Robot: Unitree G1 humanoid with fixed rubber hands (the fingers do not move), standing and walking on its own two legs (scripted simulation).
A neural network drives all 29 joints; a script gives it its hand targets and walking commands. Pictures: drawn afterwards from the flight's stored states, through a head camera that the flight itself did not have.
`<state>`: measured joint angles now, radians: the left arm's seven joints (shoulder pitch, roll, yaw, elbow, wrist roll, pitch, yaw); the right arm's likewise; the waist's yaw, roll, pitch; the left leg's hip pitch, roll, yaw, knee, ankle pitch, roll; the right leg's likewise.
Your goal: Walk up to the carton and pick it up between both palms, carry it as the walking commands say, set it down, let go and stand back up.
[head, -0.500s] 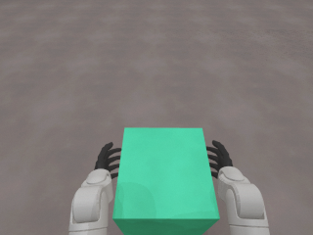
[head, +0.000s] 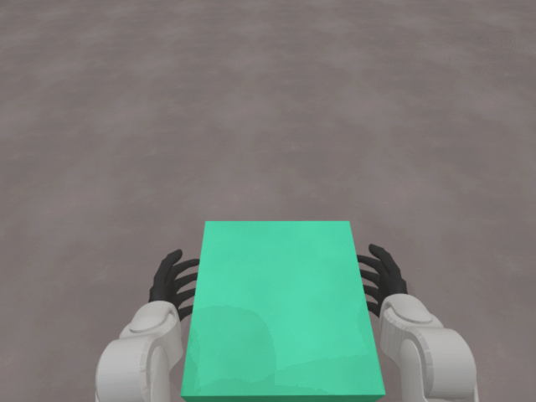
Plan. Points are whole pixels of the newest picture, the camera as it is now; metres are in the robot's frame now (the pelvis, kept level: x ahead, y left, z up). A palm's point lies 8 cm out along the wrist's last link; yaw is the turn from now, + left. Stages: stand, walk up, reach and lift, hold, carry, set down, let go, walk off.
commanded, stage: carry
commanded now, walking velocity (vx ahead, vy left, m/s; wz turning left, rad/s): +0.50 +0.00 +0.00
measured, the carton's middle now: (276, 328) +0.24 +0.00 +0.00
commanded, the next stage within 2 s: none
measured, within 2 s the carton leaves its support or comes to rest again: neither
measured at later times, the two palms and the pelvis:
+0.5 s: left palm (175, 176) +0.50 +0.17 +0.08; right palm (329, 169) +0.50 -0.12 +0.08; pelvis +0.27 +0.03 +0.00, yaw +0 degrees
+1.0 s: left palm (197, 93) +0.81 +0.16 +0.09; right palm (309, 82) +0.84 -0.13 +0.09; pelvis +0.59 -0.01 +0.01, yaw +5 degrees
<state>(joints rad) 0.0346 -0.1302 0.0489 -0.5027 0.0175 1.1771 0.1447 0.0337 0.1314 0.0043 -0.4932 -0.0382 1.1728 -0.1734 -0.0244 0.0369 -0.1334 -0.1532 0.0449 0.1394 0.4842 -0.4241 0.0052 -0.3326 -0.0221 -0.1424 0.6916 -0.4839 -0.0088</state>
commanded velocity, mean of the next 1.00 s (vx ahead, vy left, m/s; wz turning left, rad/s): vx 0.50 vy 0.00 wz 0.00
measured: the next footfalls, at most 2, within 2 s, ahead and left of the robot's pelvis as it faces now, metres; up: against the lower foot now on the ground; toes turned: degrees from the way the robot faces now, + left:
right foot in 0.04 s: +0.03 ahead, -0.10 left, +0.00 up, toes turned -6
left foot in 0.38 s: +0.35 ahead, +0.11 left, +0.00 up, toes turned +12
